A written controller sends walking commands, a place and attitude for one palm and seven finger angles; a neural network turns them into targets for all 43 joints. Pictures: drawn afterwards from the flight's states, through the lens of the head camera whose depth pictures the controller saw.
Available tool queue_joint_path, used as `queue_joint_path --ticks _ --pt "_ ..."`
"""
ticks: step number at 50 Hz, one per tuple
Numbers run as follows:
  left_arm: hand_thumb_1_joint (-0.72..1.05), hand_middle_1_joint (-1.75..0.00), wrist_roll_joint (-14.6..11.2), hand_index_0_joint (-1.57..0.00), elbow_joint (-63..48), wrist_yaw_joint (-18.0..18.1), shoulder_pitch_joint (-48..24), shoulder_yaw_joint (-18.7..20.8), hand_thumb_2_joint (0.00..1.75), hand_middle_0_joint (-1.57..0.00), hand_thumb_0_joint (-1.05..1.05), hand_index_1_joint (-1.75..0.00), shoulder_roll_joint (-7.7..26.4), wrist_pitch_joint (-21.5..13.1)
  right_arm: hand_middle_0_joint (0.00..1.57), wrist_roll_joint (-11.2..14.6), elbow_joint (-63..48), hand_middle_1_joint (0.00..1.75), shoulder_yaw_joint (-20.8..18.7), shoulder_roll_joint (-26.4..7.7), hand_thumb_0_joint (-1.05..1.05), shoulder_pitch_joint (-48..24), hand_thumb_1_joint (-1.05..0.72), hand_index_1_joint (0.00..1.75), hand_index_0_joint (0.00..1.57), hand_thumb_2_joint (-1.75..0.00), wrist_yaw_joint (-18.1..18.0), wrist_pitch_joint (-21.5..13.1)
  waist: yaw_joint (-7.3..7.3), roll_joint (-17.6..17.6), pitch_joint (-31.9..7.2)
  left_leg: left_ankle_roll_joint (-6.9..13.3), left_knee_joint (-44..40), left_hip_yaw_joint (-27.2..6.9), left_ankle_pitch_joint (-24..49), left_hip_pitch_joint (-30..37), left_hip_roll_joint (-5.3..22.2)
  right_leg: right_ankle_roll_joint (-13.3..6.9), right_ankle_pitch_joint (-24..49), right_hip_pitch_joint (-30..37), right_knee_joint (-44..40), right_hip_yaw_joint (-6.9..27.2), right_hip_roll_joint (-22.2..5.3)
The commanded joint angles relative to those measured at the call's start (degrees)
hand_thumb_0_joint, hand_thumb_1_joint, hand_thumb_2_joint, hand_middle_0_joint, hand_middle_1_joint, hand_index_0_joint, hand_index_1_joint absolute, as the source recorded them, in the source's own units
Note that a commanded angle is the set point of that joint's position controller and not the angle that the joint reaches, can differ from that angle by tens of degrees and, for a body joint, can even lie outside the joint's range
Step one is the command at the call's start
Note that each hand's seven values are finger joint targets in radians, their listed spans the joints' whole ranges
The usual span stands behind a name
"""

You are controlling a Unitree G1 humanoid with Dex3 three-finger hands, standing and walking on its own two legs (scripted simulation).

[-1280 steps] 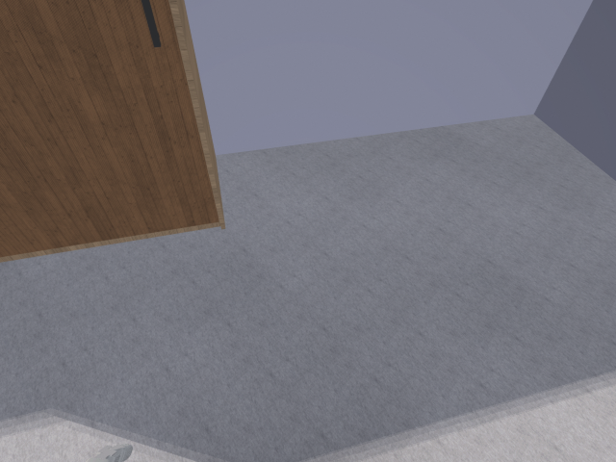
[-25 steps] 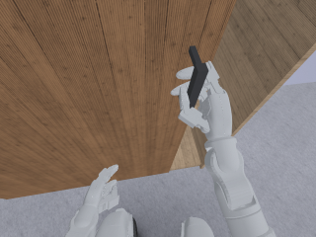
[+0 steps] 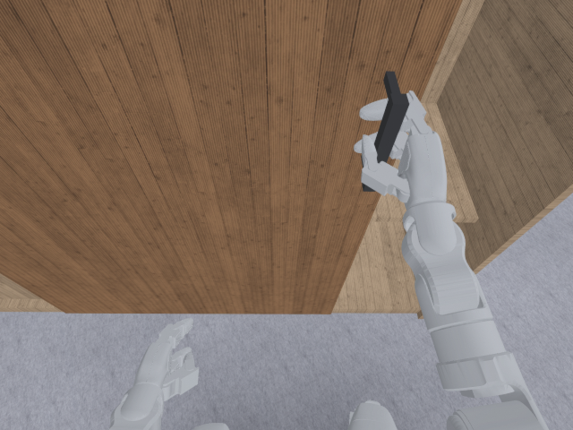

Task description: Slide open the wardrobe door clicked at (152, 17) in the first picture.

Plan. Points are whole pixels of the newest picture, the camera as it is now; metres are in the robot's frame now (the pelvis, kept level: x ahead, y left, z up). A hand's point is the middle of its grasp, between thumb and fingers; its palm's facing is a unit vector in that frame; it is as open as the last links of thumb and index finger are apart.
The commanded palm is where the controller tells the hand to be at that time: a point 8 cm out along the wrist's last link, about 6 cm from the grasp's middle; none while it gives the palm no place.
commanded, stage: step sideways, sliding the door along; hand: right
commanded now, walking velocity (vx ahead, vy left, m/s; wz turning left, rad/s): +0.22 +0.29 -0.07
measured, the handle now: (379, 137) +0.44 -0.12 +0.15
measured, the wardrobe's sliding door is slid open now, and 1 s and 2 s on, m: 0.31 0.45 0.45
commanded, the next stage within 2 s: stop walking and hold the door there in 1.28 s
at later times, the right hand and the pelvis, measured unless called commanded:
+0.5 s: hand (281, 164) +0.39 +0.01 +0.15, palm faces +0.22 +0.96 -0.15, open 6.1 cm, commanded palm +0.37 +0.03 +0.15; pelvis -0.03 +0.16 +0.01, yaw -6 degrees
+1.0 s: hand (242, 157) +0.40 +0.05 +0.15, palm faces +0.47 +0.87 -0.16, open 6.3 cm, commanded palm +0.37 +0.09 +0.15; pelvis +0.01 +0.33 -0.01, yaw -7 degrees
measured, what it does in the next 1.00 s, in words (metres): steps to the left: right foot, then left foot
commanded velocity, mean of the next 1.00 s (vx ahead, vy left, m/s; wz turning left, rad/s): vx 0.16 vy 0.28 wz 0.04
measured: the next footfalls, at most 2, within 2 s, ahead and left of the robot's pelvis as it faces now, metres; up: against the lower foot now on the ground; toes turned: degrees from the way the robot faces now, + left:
right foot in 0.12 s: +0.06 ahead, -0.12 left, +0.00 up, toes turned -8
left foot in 0.38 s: +0.04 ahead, +0.27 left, +0.00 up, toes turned -1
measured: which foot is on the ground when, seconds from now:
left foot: down 0.00-0.12, up 0.14-0.36, down 0.38-0.58, up 0.60-0.94, down 0.96-1.00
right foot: up 0.00-0.10, down 0.12-0.40, up 0.42-0.56, down 0.58-0.98, up 1.00-1.00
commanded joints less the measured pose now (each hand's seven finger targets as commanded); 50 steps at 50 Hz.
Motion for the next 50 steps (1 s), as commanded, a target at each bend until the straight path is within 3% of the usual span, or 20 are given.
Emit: queue_joint_path --ticks 1,4,5,6,7,14,17,18,20,21,24,27,28,29,31,40,45,47,49,50 --pt "0.9 -0.3 0.2 -0.2 -5.3 2.2 -5.4 1.9 0.9 -0.2 0.0 -0.3 5.1 -4.6 0.45 -0.8 -16.0 1.4 9.6 5.7 0.0 -29.1 -0.9 1.4 0.45 -0.9 2.5 -6.0 4.47 19.9 -28.9 12.0 -5.5 -12.6 63.9 16.4 13.1 -5.2 -18.0 -3.6 13.8 -0.9 14.2" --pt "0.9 -0.3 0.9 -0.2 -3.2 2.6 -3.1 2.7 0.9 -0.2 0.0 -0.3 5.9 -4.4 0.45 0.2 -17.7 1.4 10.2 7.2 0.0 -36.3 -0.9 1.4 0.45 -0.9 2.7 -7.7 7.4 17.2 -32.8 8.3 8.3 -2.9 60.5 14.9 7.3 -5.6 5.8 10.2 -9.7 -5.2 13.8" --pt "0.9 -0.3 1.1 -0.2 -2.7 2.5 -2.6 3.7 0.9 -0.2 0.0 -0.3 8.1 -4.0 0.45 1.0 -17.0 1.4 9.8 6.3 0.0 -36.8 -0.9 1.4 0.45 -0.9 2.9 -8.3 8.95 8.2 -33.6 5.1 17.9 0.7 44.6 -0.1 4.9 -7.8 25.2 27.4 -15.3 0.4 7.9" --pt "0.9 -0.3 1.5 -0.2 -4.1 1.8 -2.4 4.9 0.9 -0.2 0.0 -0.3 10.7 -3.3 0.45 1.7 -16.3 1.4 11.7 9.7 0.0 -36.8 -0.9 1.4 0.45 -0.9 3.6 -8.5 8.19 -8.7 -32.6 2.2 28.2 0.1 5.6 -21.8 -0.9 -14.5 54.2 41.6 -12.7 19.1 -6.8" --pt "0.9 -0.3 1.4 -0.2 -4.2 0.0 -3.3 4.1 0.9 -0.2 0.0 -0.3 9.9 -2.6 0.45 1.3 -12.7 1.4 13.1 11.8 0.0 -37.2 -0.9 1.4 0.45 -0.9 4.2 -7.6 6.83 -4.7 -33.8 3.7 33.9 -7.2 -8.1 -21.3 0.3 -17.1 49.4 39.3 -12.8 26.3 -12.6" --pt "0.9 -0.3 0.1 -0.2 -3.7 -0.1 -3.2 3.5 0.9 -0.2 0.0 -0.3 10.1 -2.2 0.45 1.7 1.0 1.4 12.1 12.6 0.0 -45.3 -0.9 1.4 0.45 -0.9 4.2 -5.9 5.75 -13.8 -25.5 4.2 12.0 -0.2 -2.5 -2.4 0.0 -12.9 -1.8 11.6 -17.7 6.0 -3.9" --pt "0.9 -0.3 -0.9 -0.2 -4.1 1.0 -2.6 2.7 0.9 -0.2 0.0 -0.3 8.9 -1.8 0.45 1.9 4.4 1.4 11.0 12.9 0.0 -45.6 -0.9 1.4 0.45 -0.9 3.8 -5.5 5.19 -6.4 -27.0 3.8 1.3 2.8 3.0 9.2 -2.2 -10.2 -8.8 5.6 -11.7 3.2 0.3" --pt "0.9 -0.3 -1.4 -0.2 -4.0 1.3 -2.2 2.2 0.9 -0.2 0.0 -0.3 7.3 -1.8 0.45 1.7 4.1 1.4 10.7 12.2 0.0 -46.2 -0.9 1.4 0.45 -0.9 3.6 -5.4 5.13 0.9 -27.9 4.5 -5.3 -0.5 4.7 10.9 -0.1 -8.3 -9.2 4.9 -2.8 0.0 4.9" --pt "0.9 -0.3 -1.1 -0.2 -3.5 2.4 -3.2 1.9 0.9 -0.2 0.0 -0.3 5.6 -2.8 0.45 1.4 3.7 1.4 7.2 6.0 0.0 -48.9 -0.9 1.4 0.45 -0.9 2.4 -4.9 4.3 27.2 -23.4 13.4 -21.3 -27.2 11.1 8.3 14.6 -4.2 -18.4 -7.1 21.7 -0.7 16.8" --pt "0.9 -0.3 -0.2 -0.2 -1.6 3.1 -3.6 2.2 0.9 -0.2 0.0 -0.3 5.4 -4.0 0.45 1.7 5.0 1.4 7.2 7.0 0.0 -47.3 -0.9 1.4 0.45 -0.9 2.0 -5.1 3.25 23.5 -21.5 15.8 -20.1 -27.8 22.7 7.4 17.0 -4.4 -18.4 -8.7 28.7 0.6 15.8" --pt "0.9 -0.3 0.9 -0.2 0.8 3.2 -0.5 3.0 0.9 -0.2 0.0 -0.3 6.2 -4.3 0.45 1.3 1.8 1.4 9.3 9.3 0.0 -46.8 -0.9 1.4 0.45 -0.9 2.0 -6.4 4.81 20.5 -25.8 14.3 -6.2 -13.8 56.8 19.6 10.4 -3.7 -16.9 -7.1 17.2 -3.1 14.7" --pt "0.9 -0.3 1.1 -0.2 -0.1 3.2 0.0 3.4 0.9 -0.2 0.0 -0.3 7.1 -2.1 0.45 1.0 -0.4 1.4 10.3 9.1 0.0 -44.1 -0.9 1.4 0.45 -0.9 2.4 -9.1 7.3 11.2 -28.2 8.8 9.7 -3.8 53.2 14.2 5.5 -3.4 14.6 13.5 -20.9 -8.8 15.2" --pt "0.9 -0.3 1.3 -0.2 -1.3 2.9 0.2 4.7 0.9 -0.2 0.0 -0.3 9.2 -2.1 0.45 1.8 -2.3 1.4 10.8 9.1 0.0 -43.1 -0.9 1.4 0.45 -0.9 3.1 -9.9 7.25 3.4 -29.4 6.0 17.8 -3.1 35.7 -3.3 3.3 -6.1 29.1 31.3 -20.5 -1.6 6.7" --pt "0.9 -0.3 0.7 -0.2 -3.1 1.9 0.1 5.9 0.9 -0.2 0.0 -0.3 11.5 -1.9 0.45 2.9 -3.2 1.4 13.0 11.6 0.0 -43.2 -0.9 1.4 0.45 -0.9 4.0 -9.5 5.96 -10.3 -31.6 2.8 26.6 -4.2 -2.6 -20.8 0.0 -14.2 54.3 42.1 -13.3 17.5 -11.3" --pt "0.9 -0.3 -0.5 -0.2 -3.7 -1.0 -0.6 5.5 0.9 -0.2 0.0 -0.3 12.2 -0.8 0.45 2.4 5.0 1.4 13.0 13.4 0.0 -42.0 -0.9 1.4 0.45 -0.9 4.9 -7.2 5.29 0.9 -28.7 2.9 38.1 -10.9 -6.1 -23.1 0.8 -19.8 37.3 31.2 -15.7 18.3 -16.3" --pt "0.9 -0.3 0.1 -0.2 -5.9 0.1 -1.7 4.5 0.9 -0.2 0.0 -0.3 11.0 -0.7 0.45 1.8 -1.9 1.4 11.0 10.0 0.0 -44.9 -0.9 1.4 0.45 -0.9 4.9 -6.1 5.81 -13.2 -25.0 2.0 22.1 0.9 0.2 -14.5 2.4 -12.2 14.3 22.3 -19.1 -0.8 -6.0" --pt "0.9 -0.3 -0.7 -0.2 -5.8 0.0 0.2 4.2 0.9 -0.2 0.0 -0.3 10.3 -1.6 0.45 2.4 -4.3 1.4 5.9 4.7 0.0 -43.4 -0.9 1.4 0.45 -0.9 4.0 -7.4 6.57 -13.9 -28.7 1.7 4.4 5.8 2.2 -4.0 -2.5 -9.4 23.9 24.5 -9.5 -3.8 -2.7" --pt "0.9 -0.3 -1.4 -0.2 -6.2 -0.2 -0.4 3.5 0.9 -0.2 0.0 -0.3 8.6 -2.1 0.45 1.8 -5.8 1.4 3.4 1.6 0.0 -41.7 -0.9 1.4 0.45 -0.9 3.7 -7.6 5.26 -5.1 -31.1 2.1 -9.1 4.4 15.5 6.0 -2.0 -6.7 19.9 19.9 1.0 -4.0 2.1" --pt "0.9 -0.3 -1.2 -0.2 -6.6 0.6 -4.2 2.7 0.9 -0.2 0.0 -0.3 4.9 -2.9 0.45 0.4 -6.4 1.4 -1.9 -6.7 0.0 -40.6 -0.9 1.4 0.45 -0.9 2.6 -6.9 3.53 25.6 -29.5 11.4 -9.7 -21.1 60.1 19.3 15.2 -5.3 -17.8 -7.5 25.4 -5.0 13.7" --pt "0.9 -0.3 0.1 -0.2 -4.4 1.1 -3.9 3.0 0.9 -0.2 0.0 -0.3 6.8 -4.1 0.45 0.0 -4.2 1.4 -3.1 -9.0 0.0 -36.7 -0.9 1.4 0.45 -0.9 1.7 -5.8 2.43 18.8 -29.4 12.8 -8.7 -21.9 70.3 18.3 18.9 -4.7 -22.0 -9.3 31.2 -0.6 15.2"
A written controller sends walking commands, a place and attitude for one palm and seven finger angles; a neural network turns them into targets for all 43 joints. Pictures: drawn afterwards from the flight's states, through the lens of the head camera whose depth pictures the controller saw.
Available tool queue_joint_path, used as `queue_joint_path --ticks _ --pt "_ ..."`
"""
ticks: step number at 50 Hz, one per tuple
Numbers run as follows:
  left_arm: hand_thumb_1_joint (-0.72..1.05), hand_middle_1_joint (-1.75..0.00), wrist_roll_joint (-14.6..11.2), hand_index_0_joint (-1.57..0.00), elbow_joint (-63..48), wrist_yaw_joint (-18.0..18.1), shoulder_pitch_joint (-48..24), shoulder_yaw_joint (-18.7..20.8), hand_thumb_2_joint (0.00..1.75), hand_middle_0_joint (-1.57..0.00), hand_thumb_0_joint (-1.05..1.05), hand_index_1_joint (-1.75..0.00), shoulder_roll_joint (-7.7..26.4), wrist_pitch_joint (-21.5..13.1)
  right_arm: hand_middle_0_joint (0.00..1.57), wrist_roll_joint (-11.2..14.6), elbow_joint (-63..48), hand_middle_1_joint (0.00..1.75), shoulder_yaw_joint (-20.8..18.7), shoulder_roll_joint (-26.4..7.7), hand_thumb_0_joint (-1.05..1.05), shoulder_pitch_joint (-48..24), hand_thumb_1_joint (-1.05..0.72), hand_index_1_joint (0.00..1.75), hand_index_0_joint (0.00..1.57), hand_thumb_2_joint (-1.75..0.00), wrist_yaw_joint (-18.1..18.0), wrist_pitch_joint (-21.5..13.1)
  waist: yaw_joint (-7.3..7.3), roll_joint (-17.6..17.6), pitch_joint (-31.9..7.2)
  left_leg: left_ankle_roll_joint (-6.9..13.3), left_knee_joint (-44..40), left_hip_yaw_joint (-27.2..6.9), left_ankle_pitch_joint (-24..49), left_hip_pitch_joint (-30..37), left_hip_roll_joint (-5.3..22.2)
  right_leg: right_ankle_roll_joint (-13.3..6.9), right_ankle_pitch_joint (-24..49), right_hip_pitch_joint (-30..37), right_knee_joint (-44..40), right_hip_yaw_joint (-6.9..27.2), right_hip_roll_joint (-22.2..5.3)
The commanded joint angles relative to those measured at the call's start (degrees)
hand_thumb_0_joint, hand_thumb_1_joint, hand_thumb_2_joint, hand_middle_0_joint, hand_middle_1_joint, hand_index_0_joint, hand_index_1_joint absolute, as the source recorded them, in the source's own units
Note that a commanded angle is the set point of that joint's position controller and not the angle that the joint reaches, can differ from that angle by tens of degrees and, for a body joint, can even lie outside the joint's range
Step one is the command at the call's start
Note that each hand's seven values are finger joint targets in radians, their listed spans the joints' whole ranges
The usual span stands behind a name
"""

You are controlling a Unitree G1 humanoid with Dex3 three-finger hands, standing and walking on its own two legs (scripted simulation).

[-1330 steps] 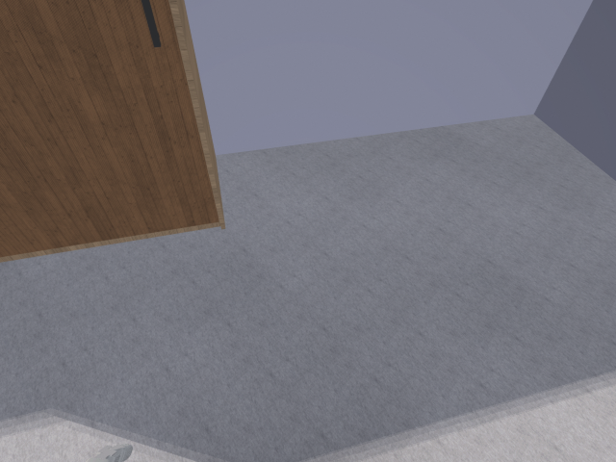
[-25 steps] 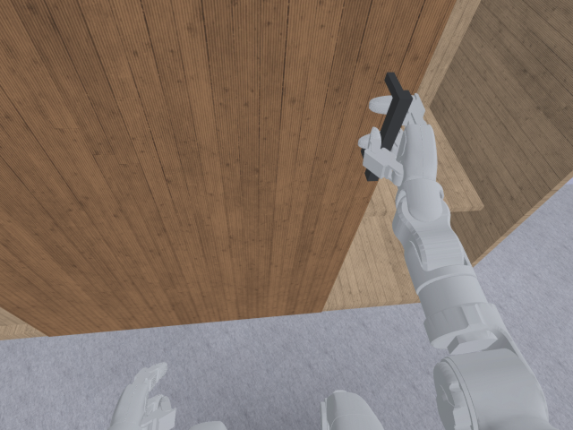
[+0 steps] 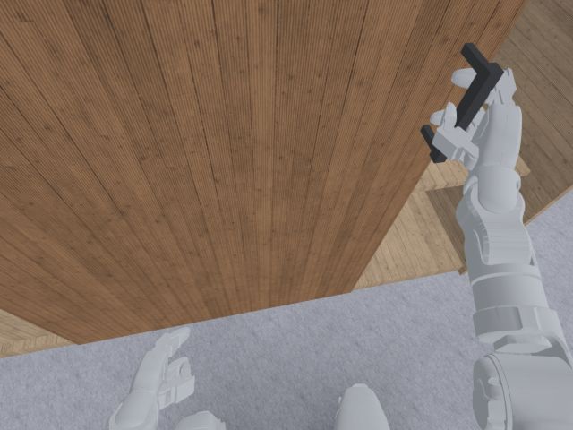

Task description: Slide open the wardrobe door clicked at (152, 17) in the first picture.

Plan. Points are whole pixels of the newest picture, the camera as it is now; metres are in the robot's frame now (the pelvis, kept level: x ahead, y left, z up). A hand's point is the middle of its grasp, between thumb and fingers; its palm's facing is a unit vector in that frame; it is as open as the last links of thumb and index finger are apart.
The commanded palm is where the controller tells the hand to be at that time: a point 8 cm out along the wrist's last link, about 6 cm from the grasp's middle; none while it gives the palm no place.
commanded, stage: step sideways, sliding the door along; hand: right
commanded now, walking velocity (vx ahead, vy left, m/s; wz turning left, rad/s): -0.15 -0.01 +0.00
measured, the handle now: (453, 108) +0.47 -0.26 +0.15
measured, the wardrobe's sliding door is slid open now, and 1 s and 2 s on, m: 0.45 0.45 0.45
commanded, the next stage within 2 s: stop walking and hold the door there in 0.28 s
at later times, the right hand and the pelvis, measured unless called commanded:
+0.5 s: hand (443, 133) +0.43 -0.23 +0.15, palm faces +0.47 +0.84 -0.28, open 6.5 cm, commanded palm +0.39 -0.24 +0.14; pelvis +0.08 +0.06 +0.02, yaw +2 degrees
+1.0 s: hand (444, 133) +0.42 -0.23 +0.16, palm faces +0.43 +0.87 -0.25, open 6.3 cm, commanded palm +0.38 -0.25 +0.14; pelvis +0.04 +0.04 +0.03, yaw +11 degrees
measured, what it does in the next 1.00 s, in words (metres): steps on the spot: right foot, then left foot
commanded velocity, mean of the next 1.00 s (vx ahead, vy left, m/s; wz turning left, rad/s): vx -0.09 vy -0.02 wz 0.05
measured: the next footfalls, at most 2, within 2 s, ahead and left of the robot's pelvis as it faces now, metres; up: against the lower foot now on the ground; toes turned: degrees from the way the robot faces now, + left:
right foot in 0.16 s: +0.10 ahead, -0.09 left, +0.00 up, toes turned -10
left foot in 0.50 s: +0.13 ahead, +0.22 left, +0.00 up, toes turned +8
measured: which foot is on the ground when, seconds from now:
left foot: down 0.00-0.16, up 0.18-0.48, down 0.50-0.74, up 0.76-0.94, down 0.96-1.00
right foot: up 0.00-0.14, down 0.16-0.50, up 0.52-0.68, down 0.70-1.00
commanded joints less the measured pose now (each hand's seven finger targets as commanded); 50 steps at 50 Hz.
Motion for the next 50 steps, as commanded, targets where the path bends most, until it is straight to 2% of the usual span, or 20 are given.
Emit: queue_joint_path --ticks 1,4,6,8,9,13,19,20,21,23,25,26,29,33,36,37,39,42,45,50 --pt "0.9 -0.3 1.0 -0.2 -4.6 2.3 -2.1 3.8 0.9 -0.2 0.0 -0.3 6.8 -4.3 0.45 -3.1 -22.6 1.4 10.5 1.1 0.0 -20.8 -0.9 1.4 0.45 -0.9 4.7 -6.7 6.63 27.5 -32.4 12.5 -7.5 -23.0 71.3 27.6 15.9 -3.9 -20.9 -12.8 27.8 -3.2 14.2" --pt "0.9 -0.3 0.8 -0.2 -3.9 3.2 -3.4 3.1 0.9 -0.2 0.0 -0.3 6.3 -6.3 0.45 -2.4 -32.2 1.4 12.6 5.9 0.0 -21.4 -0.9 1.4 0.45 -0.9 3.4 -7.8 7.85 21.7 -31.5 10.2 0.1 -15.0 69.1 29.9 11.1 -4.8 -10.9 -8.8 0.2 -6.1 14.2" --pt "0.9 -0.3 0.9 -0.2 -4.3 3.7 -4.3 4.1 0.9 -0.2 0.0 -0.3 6.8 -6.2 0.45 -2.1 -37.2 1.4 14.1 7.4 0.0 -19.2 -0.9 1.4 0.45 -0.9 3.6 -9.2 10.46 8.5 -34.9 3.3 12.0 -6.0 53.0 15.6 4.6 -5.0 25.5 19.2 -24.2 -10.4 12.6" --pt "0.9 -0.3 0.2 -0.2 -7.0 1.6 -3.9 6.1 0.9 -0.2 0.0 -0.3 9.4 -6.7 0.45 -1.6 -41.5 1.4 16.5 11.4 0.0 -16.9 -0.9 1.4 0.45 -0.9 3.6 -9.4 8.61 -11.3 -40.5 0.6 26.0 -7.1 -12.9 -12.9 0.3 -15.4 72.8 42.9 -12.0 9.4 -9.5" --pt "0.9 -0.3 0.0 -0.2 -5.7 0.2 -2.2 6.5 0.9 -0.2 0.0 -0.3 10.1 -6.8 0.45 -2.2 -37.3 1.4 15.8 11.5 0.0 -16.2 -0.9 1.4 0.45 -0.9 4.1 -8.5 8.89 -2.7 -38.9 1.0 31.0 -9.3 -12.7 -12.9 -1.0 -17.1 60.5 37.7 -13.4 7.3 -10.6" --pt "0.9 -0.3 0.9 -0.2 -6.4 0.8 -3.4 5.4 0.9 -0.2 0.0 -0.3 9.5 -8.5 0.45 -2.8 -44.8 1.4 18.7 12.1 0.0 -16.7 -0.9 1.4 0.45 -0.9 4.3 -7.3 10.48 -11.8 -31.0 0.9 25.2 -3.0 -6.0 -12.9 0.0 -13.2 48.7 32.6 -15.9 -5.4 -2.6" --pt "0.9 -0.3 1.0 -0.2 -8.9 1.0 -1.9 4.2 0.9 -0.2 0.0 -0.3 8.9 -10.6 0.45 -2.6 -47.8 1.4 20.7 13.4 0.0 -8.7 -0.9 1.4 0.45 -0.9 4.3 -5.7 10.77 -12.4 -29.8 0.5 9.2 1.2 -0.6 -7.8 -1.2 -10.9 53.4 35.2 -14.9 -7.8 -1.8" --pt "0.9 -0.3 1.6 -0.2 -2.4 3.1 2.2 5.7 0.9 -0.2 0.0 -0.3 16.1 -7.7 0.45 -4.6 -19.7 1.4 -26.5 -36.0 0.0 5.7 -0.9 1.4 0.45 -0.9 1.3 -6.6 7.72 -9.7 -29.1 -0.4 6.9 1.0 0.8 -10.5 -1.7 -9.7 53.0 36.0 -14.8 -10.6 -2.4" --pt "0.9 -0.3 1.9 -0.2 -5.8 3.0 1.9 4.7 0.9 -0.2 0.0 -0.3 13.4 -6.4 0.45 -5.2 -22.2 1.4 -14.8 -22.1 0.0 6.0 -0.9 1.4 0.45 -0.9 2.3 -6.1 7.5 -7.9 -28.3 0.9 -2.8 1.3 4.1 -4.2 -1.2 -8.8 52.9 31.1 -10.6 -8.3 -1.6" --pt "0.9 -0.3 1.2 -0.2 -7.8 2.5 -1.3 3.2 0.9 -0.2 0.0 -0.3 11.1 -6.4 0.45 -4.9 -33.0 1.4 -8.6 -15.4 0.0 1.1 -0.9 1.4 0.45 -0.9 3.7 -7.4 8.22 -5.2 -29.3 1.5 -15.3 0.1 30.8 5.6 -0.7 -5.8 44.0 27.9 0.1 -11.6 2.2" --pt "0.9 -0.3 1.4 -0.2 -7.6 3.9 -1.3 2.6 0.9 -0.2 0.0 -0.3 9.1 -6.4 0.45 -5.3 -28.6 1.4 -13.4 -21.1 0.0 7.3 -0.9 1.4 0.45 -0.9 2.7 -7.9 9.14 10.1 -31.6 10.6 -8.5 -21.3 83.8 23.2 14.0 -2.0 3.0 3.9 14.3 -11.6 13.9" --pt "0.9 -0.3 1.9 -0.2 -7.3 3.9 -0.5 1.9 0.9 -0.2 0.0 -0.3 7.5 -6.9 0.45 -4.5 -25.1 1.4 -16.9 -21.8 0.0 12.1 -0.9 1.4 0.45 -0.9 2.4 -6.3 8.42 16.1 -28.1 13.5 -11.1 -23.9 87.7 20.1 19.0 -1.6 -14.5 -2.4 18.8 -6.5 15.2" --pt "0.9 -0.3 1.1 -0.2 -6.4 4.4 -1.9 2.0 0.9 -0.2 0.0 -0.3 9.8 -5.9 0.45 -3.9 -25.3 1.4 -20.3 -24.1 0.0 11.0 -0.9 1.4 0.45 -0.9 1.9 -5.7 7.39 23.1 -24.9 12.6 -10.7 -20.6 72.4 16.4 18.2 -2.5 -17.2 -4.2 13.8 -1.5 13.1" --pt "0.9 -0.3 1.2 -0.2 -6.1 5.9 -3.1 2.3 0.9 -0.2 0.0 -0.3 9.8 -4.0 0.45 -4.8 -26.7 1.4 -21.4 -23.1 0.0 17.6 -0.9 1.4 0.45 -0.9 0.9 -6.3 9.09 15.6 -31.9 6.1 -3.7 -9.3 60.4 18.3 10.2 -3.0 8.3 10.1 -17.9 -8.4 16.9" --pt "0.9 -0.3 1.2 -0.2 -7.4 5.5 -3.4 3.5 0.9 -0.2 0.0 -0.3 11.0 -4.1 0.45 -4.1 -31.3 1.4 -15.7 -17.2 0.0 17.7 -0.9 1.4 0.45 -0.9 1.2 -7.2 7.47 -5.6 -32.1 1.2 2.9 -5.4 8.3 1.3 2.5 -9.6 47.7 22.7 -18.8 3.7 -0.2" --pt "0.9 -0.3 1.5 -0.2 -7.6 4.6 -2.1 3.4 0.9 -0.2 0.0 -0.3 10.1 -4.4 0.45 -4.2 -30.4 1.4 -12.4 -13.1 0.0 18.4 -0.9 1.4 0.45 -0.9 1.9 -7.2 7.65 -6.6 -30.1 1.5 8.5 -5.5 -8.5 -0.8 -0.2 -12.0 37.7 19.7 -23.0 4.5 -2.2" --pt "0.9 -0.3 2.4 -0.2 -6.3 4.9 -2.6 2.9 0.9 -0.2 0.0 -0.3 10.4 -5.1 0.45 -5.0 -26.7 1.4 -13.3 -14.6 0.0 17.6 -0.9 1.4 0.45 -0.9 1.6 -6.9 8.39 -9.1 -22.3 1.7 14.7 -5.5 -8.5 -1.4 -0.1 -12.8 12.7 8.4 -31.1 6.6 -3.0" --pt "0.9 -0.3 2.6 -0.2 -4.7 5.0 -0.5 2.7 0.9 -0.2 0.0 -0.3 11.8 -5.5 0.45 -5.0 -23.4 1.4 -14.1 -16.9 0.0 17.8 -0.9 1.4 0.45 -0.9 0.6 -6.7 8.38 -7.2 -20.2 1.5 3.1 -3.2 -3.5 -0.2 0.7 -11.1 17.6 11.3 -27.9 1.9 0.3" --pt "0.9 -0.3 2.2 -0.2 -4.1 5.2 0.6 2.1 0.9 -0.2 0.0 -0.3 12.8 -5.4 0.45 -4.8 -18.8 1.4 -13.9 -18.2 0.0 16.8 -0.9 1.4 0.45 -0.9 1.0 -6.0 8.56 -5.5 -18.5 1.7 -10.9 -1.4 1.5 5.4 -0.1 -8.6 -0.8 8.8 -28.4 -0.1 2.6" --pt "0.9 -0.3 2.7 -0.2 -3.5 5.6 1.6 2.1 0.9 -0.2 0.0 -0.3 12.8 -5.9 0.45 -4.7 -13.9 1.4 -17.3 -24.0 0.0 14.6 -0.9 1.4 0.45 -0.9 1.5 -5.7 9.87 0.5 -19.3 5.2 -22.2 -11.3 0.7 -0.8 4.8 -4.5 -2.6 12.7 -21.8 -3.4 8.9"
